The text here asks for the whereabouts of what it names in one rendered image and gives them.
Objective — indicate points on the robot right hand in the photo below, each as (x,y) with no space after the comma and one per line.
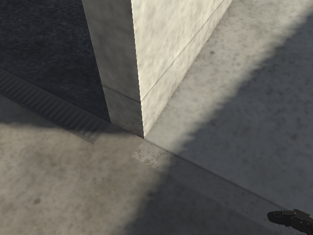
(297,219)

